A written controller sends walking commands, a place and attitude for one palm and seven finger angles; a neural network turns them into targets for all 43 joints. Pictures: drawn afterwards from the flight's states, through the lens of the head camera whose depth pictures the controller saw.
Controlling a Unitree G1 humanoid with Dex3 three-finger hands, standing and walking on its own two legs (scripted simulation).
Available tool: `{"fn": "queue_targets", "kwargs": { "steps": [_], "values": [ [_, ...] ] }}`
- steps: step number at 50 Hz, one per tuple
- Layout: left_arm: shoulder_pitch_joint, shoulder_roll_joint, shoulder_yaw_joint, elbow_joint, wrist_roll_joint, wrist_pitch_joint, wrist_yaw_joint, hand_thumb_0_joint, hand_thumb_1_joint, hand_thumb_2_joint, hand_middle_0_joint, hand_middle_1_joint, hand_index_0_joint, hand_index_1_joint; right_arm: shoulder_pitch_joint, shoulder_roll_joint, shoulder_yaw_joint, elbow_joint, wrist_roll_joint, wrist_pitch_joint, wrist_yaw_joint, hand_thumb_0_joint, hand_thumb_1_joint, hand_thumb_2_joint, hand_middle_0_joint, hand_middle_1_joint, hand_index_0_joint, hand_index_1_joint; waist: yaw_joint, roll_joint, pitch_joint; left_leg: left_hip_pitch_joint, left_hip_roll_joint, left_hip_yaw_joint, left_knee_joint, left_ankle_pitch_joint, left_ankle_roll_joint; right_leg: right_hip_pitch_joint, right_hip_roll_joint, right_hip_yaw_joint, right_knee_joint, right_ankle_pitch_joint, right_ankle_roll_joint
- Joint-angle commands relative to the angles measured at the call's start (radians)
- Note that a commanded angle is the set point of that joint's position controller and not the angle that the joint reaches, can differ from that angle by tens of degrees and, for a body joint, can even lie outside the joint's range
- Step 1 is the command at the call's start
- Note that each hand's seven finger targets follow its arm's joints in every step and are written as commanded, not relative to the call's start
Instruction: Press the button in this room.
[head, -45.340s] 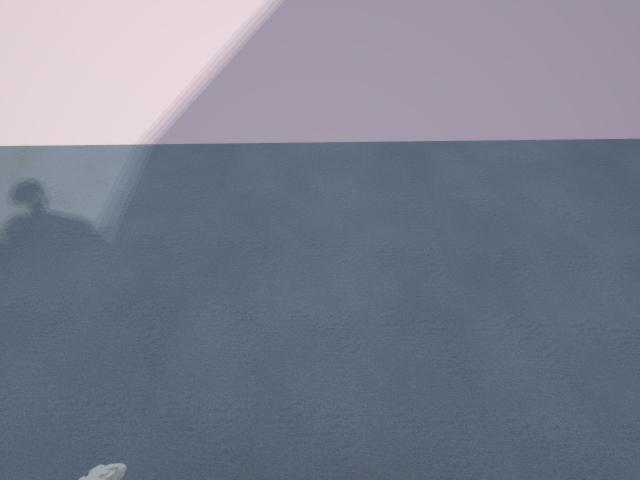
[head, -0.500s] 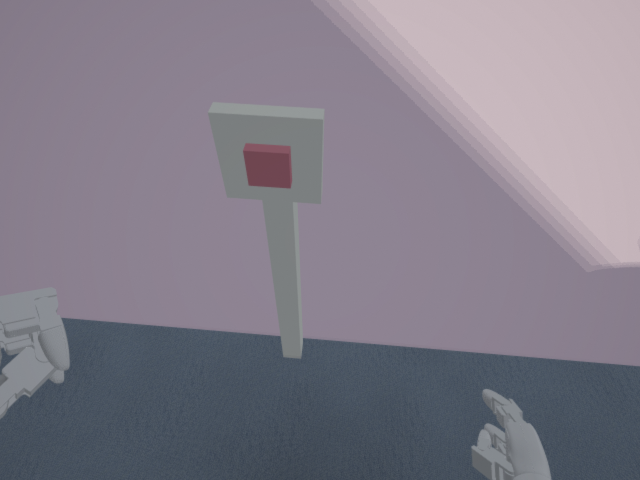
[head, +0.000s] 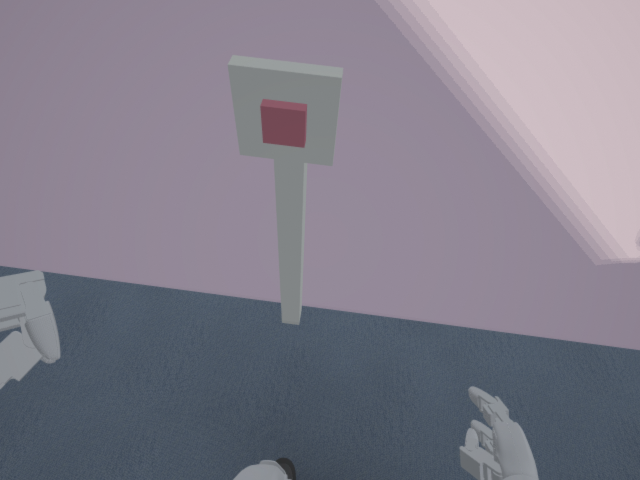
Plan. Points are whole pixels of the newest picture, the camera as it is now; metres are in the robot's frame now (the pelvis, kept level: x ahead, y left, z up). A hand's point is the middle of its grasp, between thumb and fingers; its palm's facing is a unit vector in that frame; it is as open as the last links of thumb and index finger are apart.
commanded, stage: step back with the hand held close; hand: left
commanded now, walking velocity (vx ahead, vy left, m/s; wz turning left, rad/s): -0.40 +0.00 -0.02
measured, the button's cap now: (284, 122) +0.63 +0.11 +0.08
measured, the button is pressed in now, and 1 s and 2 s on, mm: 0 0 0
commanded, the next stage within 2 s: stop stepping back and stand still in 0.38 s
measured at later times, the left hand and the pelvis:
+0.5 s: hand out of the picture +0.11 +0.24 +0.18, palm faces +0.26 -0.86 -0.44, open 3.1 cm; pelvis -0.09 +0.01 +0.00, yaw -4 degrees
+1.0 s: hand out of the picture +0.04 +0.27 +0.18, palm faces +0.34 -0.85 -0.40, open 3.1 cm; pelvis -0.15 +0.03 +0.01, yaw -4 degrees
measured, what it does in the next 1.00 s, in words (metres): walks backwards: right foot, then left foot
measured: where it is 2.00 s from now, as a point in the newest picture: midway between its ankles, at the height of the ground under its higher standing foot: outside the picture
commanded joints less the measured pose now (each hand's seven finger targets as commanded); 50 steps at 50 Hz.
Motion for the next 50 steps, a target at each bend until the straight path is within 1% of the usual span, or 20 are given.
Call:
{"fn": "queue_targets", "kwargs": {
  "steps": [1, 4, 6, 8, 10, 11, 12, 13, 21, 25, 27, 29, 31, 33, 34, 40, 43, 44, 48, 50],
  "values": [
    [0.010, 0.175, 0.097, -0.195, -0.025, -0.062, 0.014, 0.000, 0.900, 0.900, -1.300, -1.500, -1.300, -1.500, -0.067, -0.135, -0.074, -0.146, 0.017, -0.030, -0.011, 0.000, -0.900, -0.900, 0.200, 0.300, 0.200, 0.300, -0.018, -0.089, -0.262, 0.369, 0.044, -0.046, 0.057, -0.048, -0.032, -0.111, -0.185, 0.111, -0.167, 0.313, 0.008],
    [0.014, 0.184, 0.101, -0.173, -0.026, -0.050, 0.027, 0.000, 0.900, 0.900, -1.300, -1.500, -1.300, -1.500, -0.077, -0.122, -0.071, -0.139, 0.014, -0.008, -0.017, 0.000, -0.900, -0.900, 0.200, 0.300, 0.200, 0.300, -0.029, -0.066, -0.149, 0.331, -0.009, -0.049, 0.225, -0.178, -0.059, -0.267, -0.293, 0.180, -0.248, 0.203, -0.086],
    [-0.014, 0.179, 0.094, -0.162, -0.016, -0.040, 0.027, 0.000, 0.900, 0.900, -1.300, -1.500, -1.300, -1.500, -0.088, -0.114, -0.064, -0.144, 0.008, 0.008, -0.023, 0.000, -0.900, -0.900, 0.200, 0.300, 0.200, 0.300, -0.031, -0.068, -0.088, 0.241, 0.003, -0.073, 0.163, -0.132, -0.057, -0.199, -0.276, 0.154, -0.200, 0.351, -0.087],
    [-0.055, 0.189, 0.086, -0.177, -0.012, -0.040, 0.017, 0.000, 0.900, 0.900, -1.300, -1.500, -1.300, -1.500, -0.104, -0.130, -0.061, -0.157, 0.013, 0.009, -0.038, 0.000, -0.900, -0.900, 0.200, 0.300, 0.200, 0.300, -0.027, 0.006, -0.062, 0.234, 0.046, -0.093, -0.061, 0.164, -0.045, -0.102, -0.165, 0.066, -0.113, 0.414, -0.020],
    [-0.017, 0.204, 0.103, -0.179, -0.019, -0.054, 0.003, 0.000, 0.900, 0.900, -1.300, -1.500, -1.300, -1.500, -0.095, -0.156, -0.063, -0.175, 0.005, -0.005, -0.035, 0.000, -0.900, -0.900, 0.200, 0.300, 0.200, 0.300, -0.009, 0.227, -0.170, 0.207, 0.218, -0.293, -0.279, 0.152, 0.019, 0.013, 0.000, -0.032, 0.132, 0.045, 0.026],
    [-0.030, 0.189, 0.091, -0.208, -0.022, -0.056, -0.003, 0.000, 0.900, 0.900, -1.300, -1.500, -1.300, -1.500, -0.085, -0.158, -0.069, -0.183, -0.009, -0.021, -0.030, 0.000, -0.900, -0.900, 0.200, 0.300, 0.200, 0.300, -0.004, 0.275, -0.193, 0.142, 0.287, -0.387, -0.368, 0.005, 0.054, 0.040, 0.022, 0.007, 0.308, -0.165, 0.020],
    [-0.041, 0.182, 0.098, -0.219, -0.015, -0.056, -0.001, 0.000, 0.900, 0.900, -1.300, -1.500, -1.300, -1.500, -0.079, -0.157, -0.074, -0.170, -0.020, -0.035, -0.026, 0.000, -0.900, -0.900, 0.200, 0.300, 0.200, 0.300, 0.001, 0.232, -0.195, 0.054, 0.334, -0.411, -0.383, -0.179, 0.098, 0.071, 0.015, 0.054, 0.440, -0.190, 0.017],
    [-0.019, 0.165, 0.090, -0.209, -0.025, -0.053, 0.004, 0.000, 0.900, 0.900, -1.300, -1.500, -1.300, -1.500, -0.064, -0.142, -0.072, -0.166, -0.014, -0.041, -0.023, 0.000, -0.900, -0.900, 0.200, 0.300, 0.200, 0.300, 0.000, 0.166, -0.181, 0.106, 0.319, -0.381, -0.332, -0.123, 0.115, -0.006, -0.009, 0.068, 0.412, -0.194, 0.010],
    [0.032, 0.165, 0.070, -0.234, -0.047, -0.023, 0.004, 0.000, 0.900, 0.900, -1.300, -1.500, -1.300, -1.500, -0.051, -0.137, -0.063, -0.136, -0.018, -0.056, 0.000, 0.000, -0.900, -0.900, 0.200, 0.300, 0.200, 0.300, 0.002, 0.202, -0.219, 0.209, 0.178, -0.160, -0.383, -0.255, -0.053, 0.136, -0.010, -0.101, -0.120, -0.117, -0.022],
    [-0.032, 0.247, 0.132, -0.236, -0.053, -0.053, 0.018, 0.000, 0.900, 0.900, -1.300, -1.500, -1.300, -1.500, -0.041, -0.113, -0.043, -0.112, -0.021, -0.034, -0.008, 0.000, -0.900, -0.900, 0.200, 0.300, 0.200, 0.300, -0.019, -0.074, -0.185, 0.483, 0.009, -0.006, 0.197, -0.163, -0.096, -0.304, -0.341, 0.084, -0.370, 0.001, -0.121],
    [-0.027, 0.157, 0.060, -0.169, -0.036, -0.003, 0.010, 0.000, 0.900, 0.900, -1.300, -1.500, -1.300, -1.500, -0.046, -0.137, -0.074, -0.108, 0.004, -0.037, -0.019, 0.000, -0.900, -0.900, 0.200, 0.300, 0.200, 0.300, -0.023, -0.197, -0.114, 0.398, -0.010, -0.053, 0.389, -0.224, -0.088, -0.369, -0.341, 0.060, -0.307, -0.184, -0.155],
    [-0.027, 0.144, 0.062, -0.156, -0.033, 0.038, 0.015, 0.000, 0.900, 0.900, -1.300, -1.500, -1.300, -1.500, -0.060, -0.123, -0.048, -0.115, 0.011, -0.035, -0.034, 0.000, -0.900, -0.900, 0.200, 0.300, 0.200, 0.300, -0.046, -0.090, -0.046, 0.319, 0.015, -0.061, 0.168, -0.201, -0.065, -0.245, -0.271, -0.016, -0.200, -0.023, -0.103],
    [-0.053, 0.160, 0.072, -0.170, -0.020, 0.035, 0.016, 0.000, 0.900, 0.900, -1.300, -1.500, -1.300, -1.500, -0.065, -0.150, -0.035, -0.133, 0.016, -0.061, -0.050, 0.000, -0.900, -0.900, 0.200, 0.300, 0.200, 0.300, -0.022, 0.170, 0.001, 0.251, 0.107, -0.202, -0.190, -0.072, -0.024, -0.120, -0.099, -0.070, -0.043, -0.020, 0.004],
    [-0.082, 0.188, 0.085, -0.231, -0.018, 0.004, 0.017, 0.000, 0.900, 0.900, -1.300, -1.500, -1.300, -1.500, -0.052, -0.139, -0.033, -0.127, 0.006, -0.102, -0.049, 0.000, -0.900, -0.900, 0.200, 0.300, 0.200, 0.300, -0.016, 0.307, -0.080, 0.261, 0.209, -0.447, -0.414, -0.358, -0.034, -0.067, -0.031, -0.036, 0.126, -0.161, 0.015],
    [-0.085, 0.179, 0.084, -0.238, -0.009, -0.001, 0.022, 0.000, 0.900, 0.900, -1.300, -1.500, -1.300, -1.500, -0.039, -0.122, -0.028, -0.117, -0.004, -0.110, -0.044, 0.000, -0.900, -0.900, 0.200, 0.300, 0.200, 0.300, -0.013, 0.262, -0.084, 0.224, 0.226, -0.484, -0.486, -0.524, -0.054, -0.039, -0.031, -0.007, 0.206, -0.203, 0.011],
    [0.113, 0.131, 0.048, -0.169, 0.002, 0.042, 0.016, 0.000, 0.900, 0.900, -1.300, -1.500, -1.300, -1.500, -0.037, -0.127, -0.040, -0.147, 0.000, -0.082, -0.016, 0.000, -0.900, -0.900, 0.200, 0.300, 0.200, 0.300, -0.002, 0.108, -0.102, 0.049, 0.050, -0.113, -0.291, -0.417, -0.084, 0.242, -0.058, -0.090, -0.187, -0.104, -0.026],
    [0.016, 0.178, 0.106, -0.188, -0.014, 0.032, 0.025, 0.000, 0.900, 0.900, -1.300, -1.500, -1.300, -1.500, -0.033, -0.130, -0.057, -0.120, -0.011, -0.043, -0.016, 0.000, -0.900, -0.900, 0.200, 0.300, 0.200, 0.300, -0.005, -0.174, -0.094, 0.161, -0.027, -0.049, 0.332, -0.260, -0.075, -0.148, -0.396, 0.279, -0.401, -0.395, -0.183],
    [-0.015, 0.152, 0.082, -0.160, -0.009, 0.037, 0.027, 0.000, 0.900, 0.900, -1.300, -1.500, -1.300, -1.500, -0.011, -0.135, -0.063, -0.102, -0.003, -0.035, -0.020, 0.000, -0.900, -0.900, 0.200, 0.300, 0.200, 0.300, -0.022, -0.192, -0.047, 0.077, -0.004, -0.069, 0.452, -0.262, -0.068, -0.163, -0.424, 0.297, -0.386, -0.420, -0.203],
    [-0.132, 0.119, 0.027, -0.074, 0.015, 0.038, 0.039, 0.000, 0.900, 0.900, -1.300, -1.500, -1.300, -1.500, -0.045, -0.133, -0.051, -0.097, 0.003, -0.050, -0.044, 0.000, -0.900, -0.900, 0.200, 0.300, 0.200, 0.300, -0.037, -0.120, 0.028, 0.198, 0.055, -0.011, 0.169, -0.304, -0.026, -0.229, -0.329, 0.098, -0.278, -0.397, -0.117],
    [-0.146, 0.110, 0.016, -0.089, 0.023, 0.027, 0.043, 0.000, 0.900, 0.900, -1.300, -1.500, -1.300, -1.500, -0.032, -0.142, -0.044, -0.094, -0.001, -0.068, -0.052, 0.000, -0.900, -0.900, 0.200, 0.300, 0.200, 0.300, -0.034, 0.046, 0.047, 0.258, 0.049, -0.023, -0.057, -0.346, -0.003, -0.200, -0.243, 0.051, -0.135, -0.326, -0.084]
  ]
}}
